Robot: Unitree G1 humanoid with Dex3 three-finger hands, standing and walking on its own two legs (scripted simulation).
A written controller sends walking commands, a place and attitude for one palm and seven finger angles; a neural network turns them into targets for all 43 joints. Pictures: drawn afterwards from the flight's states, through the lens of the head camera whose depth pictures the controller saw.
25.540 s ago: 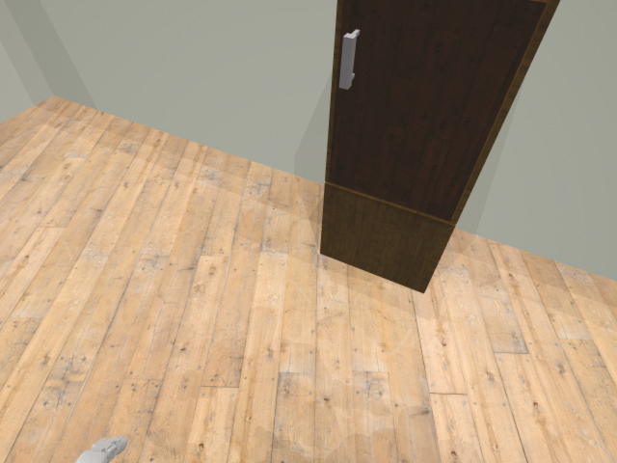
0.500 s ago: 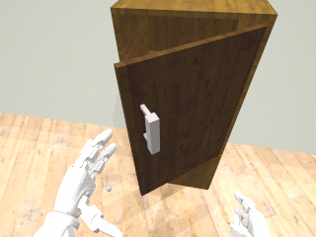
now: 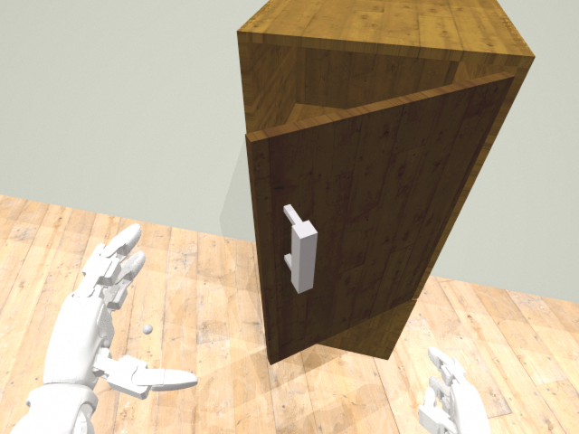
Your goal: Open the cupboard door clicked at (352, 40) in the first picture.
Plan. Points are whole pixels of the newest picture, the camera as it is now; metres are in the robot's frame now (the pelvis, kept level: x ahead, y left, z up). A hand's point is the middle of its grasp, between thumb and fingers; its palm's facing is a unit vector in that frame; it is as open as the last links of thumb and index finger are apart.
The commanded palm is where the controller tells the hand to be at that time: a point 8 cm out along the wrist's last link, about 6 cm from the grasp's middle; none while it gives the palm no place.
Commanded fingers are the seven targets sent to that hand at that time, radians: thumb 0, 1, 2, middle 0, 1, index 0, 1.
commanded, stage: draw the hand back to the body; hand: left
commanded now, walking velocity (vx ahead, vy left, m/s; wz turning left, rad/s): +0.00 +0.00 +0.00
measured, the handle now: (296, 248) +0.34 +0.03 +0.10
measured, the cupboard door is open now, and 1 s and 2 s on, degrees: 39 39 39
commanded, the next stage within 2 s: step back with the hand held close in 0.92 s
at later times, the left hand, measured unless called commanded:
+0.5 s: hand (79, 274) +0.23 +0.25 +0.17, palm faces +0.39 -0.83 -0.39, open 9.6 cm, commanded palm +0.18 +0.30 +0.19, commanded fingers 0.00 0.87 0.88 -0.20 -0.30 -0.20 -0.30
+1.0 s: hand (80, 277) +0.22 +0.24 +0.18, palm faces +0.43 -0.82 -0.39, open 7.4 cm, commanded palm +0.17 +0.28 +0.20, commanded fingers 0.00 0.90 0.90 -0.20 -0.30 -0.20 -0.30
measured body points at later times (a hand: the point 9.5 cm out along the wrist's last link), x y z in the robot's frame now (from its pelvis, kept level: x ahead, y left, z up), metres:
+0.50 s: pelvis +0.03 +0.01 +0.02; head +0.02 +0.00 +0.47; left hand +0.20 +0.29 +0.20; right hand +0.22 -0.21 -0.06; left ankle +0.02 +0.11 -0.72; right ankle -0.02 -0.12 -0.72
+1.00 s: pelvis +0.02 -0.01 +0.02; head +0.00 -0.03 +0.47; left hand +0.19 +0.28 +0.20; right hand +0.21 -0.24 -0.06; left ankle +0.02 +0.11 -0.72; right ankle -0.02 -0.12 -0.72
